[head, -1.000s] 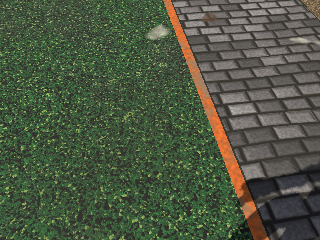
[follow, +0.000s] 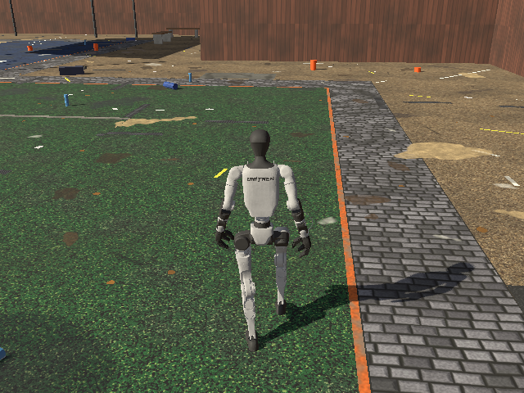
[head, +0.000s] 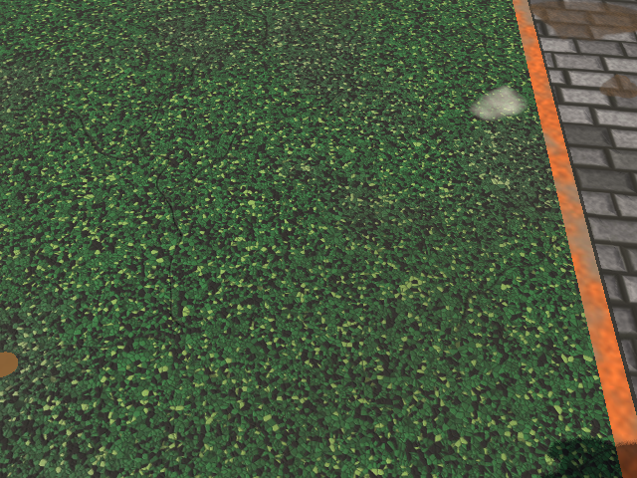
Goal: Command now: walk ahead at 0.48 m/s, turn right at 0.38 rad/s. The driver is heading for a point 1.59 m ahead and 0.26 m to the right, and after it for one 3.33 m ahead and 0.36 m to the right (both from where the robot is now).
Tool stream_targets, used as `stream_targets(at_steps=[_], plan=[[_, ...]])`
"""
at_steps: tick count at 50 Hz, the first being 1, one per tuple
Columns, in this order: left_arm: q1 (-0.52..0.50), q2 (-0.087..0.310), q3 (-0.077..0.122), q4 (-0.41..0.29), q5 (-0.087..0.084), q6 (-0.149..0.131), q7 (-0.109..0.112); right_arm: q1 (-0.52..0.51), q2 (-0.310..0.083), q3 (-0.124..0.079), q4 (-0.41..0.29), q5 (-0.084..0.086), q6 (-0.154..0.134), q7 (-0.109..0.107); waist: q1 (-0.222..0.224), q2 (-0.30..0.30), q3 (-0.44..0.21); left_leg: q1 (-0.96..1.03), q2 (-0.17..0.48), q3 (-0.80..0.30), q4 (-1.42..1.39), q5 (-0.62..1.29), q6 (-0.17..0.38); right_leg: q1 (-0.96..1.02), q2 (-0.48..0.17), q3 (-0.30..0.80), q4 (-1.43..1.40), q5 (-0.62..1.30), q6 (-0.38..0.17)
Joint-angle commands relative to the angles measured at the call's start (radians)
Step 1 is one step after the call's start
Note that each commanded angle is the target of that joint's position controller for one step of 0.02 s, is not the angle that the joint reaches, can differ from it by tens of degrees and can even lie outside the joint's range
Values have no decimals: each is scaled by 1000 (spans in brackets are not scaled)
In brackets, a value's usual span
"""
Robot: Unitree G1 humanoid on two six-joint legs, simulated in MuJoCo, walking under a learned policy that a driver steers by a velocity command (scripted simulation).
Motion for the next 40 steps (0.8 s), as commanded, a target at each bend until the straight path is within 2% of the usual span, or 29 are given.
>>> stream_targets(at_steps=[1,4,5,6,7,8,9,10,11,12,13,14,15,18,20,24,28,30,31,32,33,34,35,36,37,38,40], plan=[[-172,11,-16,-117,2,-18,-11,16,-126,-20,-21,3,-17,-16,-22,102,96,-75,283,-5,-31,729,31,27,16,-88,-160,38,-24],[-106,41,-9,-112,1,-15,-1,17,-172,-26,-2,-1,-9,-33,23,137,17,24,302,37,146,1171,4,165,98,-151,-218,-61,-88],[-29,59,-1,-93,3,-15,4,5,-190,-30,-2,-6,0,-40,60,153,-30,38,311,47,267,1275,0,239,126,-156,-218,-114,-113],[79,88,12,-63,4,-18,10,-9,-206,-35,-7,-11,10,-42,106,158,-93,14,320,47,432,1268,4,358,147,-139,-241,-154,-142],[215,119,31,-23,13,-26,19,-30,-217,-37,-18,-8,15,-37,174,131,-162,-89,302,57,660,1096,7,553,153,-98,-327,-147,-177],[314,205,61,-8,19,-22,38,-26,-181,-28,-48,-8,9,-27,202,8,-243,-300,229,72,996,606,-4,764,-41,156,-363,-259,-246],[242,292,84,-36,4,-11,42,18,-94,-15,-113,9,1,-3,96,-217,-325,-739,-4,-53,1354,-233,-59,1028,-299,752,-469,-198,-437],[221,256,85,-34,-28,-6,43,-98,-162,-22,-130,-5,-12,-1,143,-8,-270,-863,58,-217,1368,-146,-40,986,-276,725,-550,-233,-420],[164,212,73,-36,-30,-7,51,-135,-157,-17,-151,5,-26,5,106,33,-139,-867,113,-221,1281,-52,-36,837,-261,596,-583,-200,-378],[128,157,60,-31,-25,-10,53,-126,-158,-18,-144,6,-32,3,53,105,-45,-809,149,-207,1174,-18,-40,686,-218,505,-610,-92,-328],[101,134,51,-31,-26,-19,57,-126,-151,-18,-145,-9,-16,1,20,116,-8,-751,170,-210,1109,-19,-55,588,-166,428,-616,6,-297],[81,119,44,-35,-27,-28,59,-99,-140,-13,-138,-25,7,3,-6,101,-9,-691,180,-205,1065,-16,-74,524,-126,367,-630,63,-281],[85,123,43,-34,-28,-39,57,-89,-130,-11,-141,-32,26,7,-16,82,-16,-667,183,-195,1027,-18,-88,494,-103,333,-634,115,-277],[122,163,53,-26,-29,-54,54,-155,-115,-7,-177,-32,49,15,-8,44,-6,-694,189,-156,887,65,-123,453,-54,282,-655,152,-260],[163,165,55,-20,-31,-53,54,-250,-118,-6,-212,-29,51,15,27,22,13,-744,189,-146,775,155,-138,475,-37,286,-659,137,-233],[245,170,60,-10,-30,-47,57,-386,-117,-1,-258,-20,47,20,93,-10,-2,-784,155,-148,598,276,-137,591,-29,308,-608,186,-192],[282,176,60,-10,-16,-44,69,-465,-123,7,-293,-13,30,26,121,-25,-4,-759,116,-141,465,273,-108,688,-61,341,-547,295,-181],[251,181,58,-16,-13,-50,77,-407,-141,1,-282,-12,21,25,82,-37,-11,-628,101,-150,385,243,-72,681,-86,353,-518,342,-148],[228,188,57,-18,-11,-54,77,-332,-161,-8,-258,-12,16,20,48,-44,-33,-520,77,-143,364,201,-51,670,-86,347,-468,445,-129],[214,193,56,-15,-11,-59,74,-211,-184,-21,-217,-12,8,11,-9,-22,-86,-380,51,-127,323,177,-28,669,-57,319,-337,542,-111],[209,179,50,-15,-15,-66,66,-74,-215,-34,-184,-19,-4,-1,-78,18,-167,-184,104,-167,290,180,4,595,-3,270,-143,469,-90],[251,98,28,-46,-32,-73,61,65,-294,-52,-180,-42,-9,-17,-103,149,-311,54,353,-479,265,-13,68,415,74,195,159,133,-61],[382,69,24,-39,-41,-68,58,53,-352,-74,-152,-37,7,-8,-24,366,-351,149,511,-912,124,-22,177,173,204,131,364,-487,-34],[318,134,29,-15,-7,-55,66,-29,-249,-58,-167,-13,16,1,-7,163,-201,28,469,-871,104,-161,163,91,123,170,426,-413,-47],[225,134,29,-29,-4,-55,57,-100,-182,-44,-177,-3,14,6,-6,76,-90,-104,421,-703,89,-120,146,97,94,161,397,-326,-44],[179,119,24,-42,-4,-54,51,-132,-151,-35,-173,-10,12,9,6,64,-52,-172,370,-589,69,-16,122,110,64,148,351,-283,-42],[172,100,18,-44,8,-39,38,-111,-135,-28,-140,-4,-1,7,28,132,-32,-236,306,-445,45,176,103,149,37,129,293,-266,-28]])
